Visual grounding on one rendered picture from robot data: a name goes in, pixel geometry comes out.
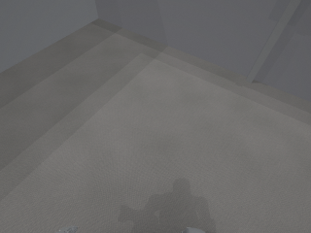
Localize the panel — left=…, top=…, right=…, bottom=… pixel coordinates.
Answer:
left=246, top=0, right=301, bottom=83

